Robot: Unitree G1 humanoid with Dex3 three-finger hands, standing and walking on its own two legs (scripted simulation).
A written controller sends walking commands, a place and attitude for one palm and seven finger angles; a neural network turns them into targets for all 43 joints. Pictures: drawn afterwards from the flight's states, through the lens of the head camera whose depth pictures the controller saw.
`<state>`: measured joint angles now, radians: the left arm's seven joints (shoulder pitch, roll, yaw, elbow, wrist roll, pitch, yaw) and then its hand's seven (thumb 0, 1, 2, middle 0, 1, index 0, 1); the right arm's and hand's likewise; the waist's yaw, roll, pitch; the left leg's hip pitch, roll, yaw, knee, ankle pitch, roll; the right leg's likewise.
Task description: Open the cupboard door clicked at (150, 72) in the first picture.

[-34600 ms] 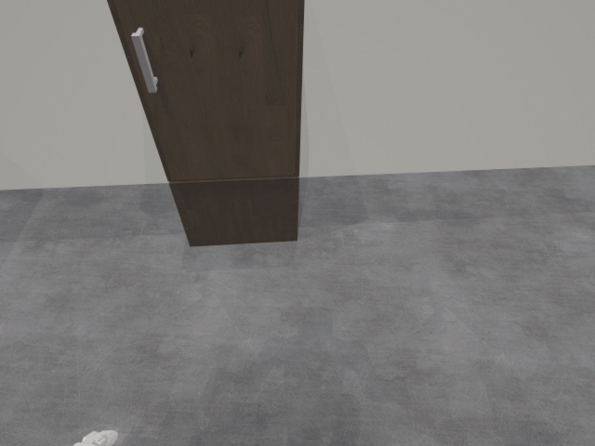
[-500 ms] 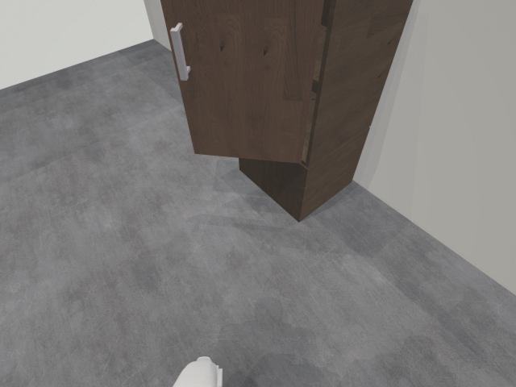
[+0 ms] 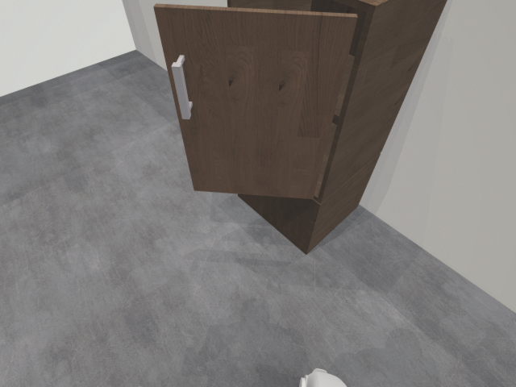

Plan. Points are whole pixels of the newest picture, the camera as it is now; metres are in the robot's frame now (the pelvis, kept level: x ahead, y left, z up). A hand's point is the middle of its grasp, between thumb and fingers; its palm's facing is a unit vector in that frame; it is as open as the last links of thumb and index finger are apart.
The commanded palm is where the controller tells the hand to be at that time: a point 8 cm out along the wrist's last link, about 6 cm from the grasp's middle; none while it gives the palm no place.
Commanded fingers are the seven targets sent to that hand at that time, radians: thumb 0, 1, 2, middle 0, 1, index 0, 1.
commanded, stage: take the last steps up to it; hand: left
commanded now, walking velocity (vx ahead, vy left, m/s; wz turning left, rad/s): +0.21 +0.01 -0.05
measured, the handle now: (183, 88) +0.74 +0.23 +0.05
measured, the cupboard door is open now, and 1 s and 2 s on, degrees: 42 42 42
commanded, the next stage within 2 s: come to a stop and stand still in 0.16 s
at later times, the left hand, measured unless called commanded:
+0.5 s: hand (167, 376) +0.17 +0.18 -0.19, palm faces +0.07 -0.98 -0.20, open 7.2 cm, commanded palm none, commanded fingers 0.00 0.90 0.90 -0.20 -0.30 -0.20 -0.30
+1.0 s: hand (181, 380) +0.16 +0.15 -0.18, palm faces +0.05 -0.98 -0.20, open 7.3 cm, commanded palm none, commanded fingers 0.00 0.90 0.90 -0.20 -0.30 -0.20 -0.30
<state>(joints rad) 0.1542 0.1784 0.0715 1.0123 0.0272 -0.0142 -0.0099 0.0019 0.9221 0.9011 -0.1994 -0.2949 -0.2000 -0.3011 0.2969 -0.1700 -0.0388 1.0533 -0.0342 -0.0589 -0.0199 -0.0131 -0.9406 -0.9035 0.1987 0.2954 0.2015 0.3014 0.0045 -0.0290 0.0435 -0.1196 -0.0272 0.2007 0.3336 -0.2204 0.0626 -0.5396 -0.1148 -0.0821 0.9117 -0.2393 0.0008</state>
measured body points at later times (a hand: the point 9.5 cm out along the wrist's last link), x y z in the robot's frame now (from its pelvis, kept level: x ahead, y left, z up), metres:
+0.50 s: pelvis +0.14 +0.00 -0.01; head +0.17 +0.00 +0.44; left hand +0.16 +0.23 -0.17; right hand +0.17 -0.24 -0.17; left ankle +0.20 +0.12 -0.75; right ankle +0.11 -0.12 -0.74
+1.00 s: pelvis +0.12 -0.03 -0.01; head +0.14 -0.02 +0.44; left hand +0.16 +0.20 -0.17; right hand +0.18 -0.27 -0.16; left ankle +0.12 +0.09 -0.75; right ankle +0.10 -0.13 -0.74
